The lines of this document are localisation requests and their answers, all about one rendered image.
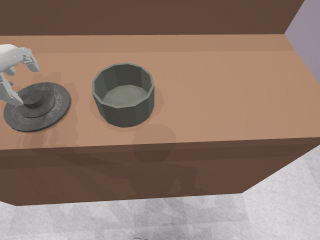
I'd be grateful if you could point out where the robot left hand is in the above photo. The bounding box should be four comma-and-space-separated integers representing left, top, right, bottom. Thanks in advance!
0, 44, 40, 106

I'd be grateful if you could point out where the knob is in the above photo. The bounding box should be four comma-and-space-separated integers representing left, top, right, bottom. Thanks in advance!
21, 89, 46, 109

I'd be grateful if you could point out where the lid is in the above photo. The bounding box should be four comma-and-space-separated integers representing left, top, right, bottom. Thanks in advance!
3, 82, 71, 133

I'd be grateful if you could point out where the table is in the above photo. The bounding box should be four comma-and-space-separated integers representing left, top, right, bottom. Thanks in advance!
0, 0, 320, 206

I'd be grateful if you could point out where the pot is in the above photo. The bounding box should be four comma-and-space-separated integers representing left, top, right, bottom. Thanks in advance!
92, 62, 155, 128

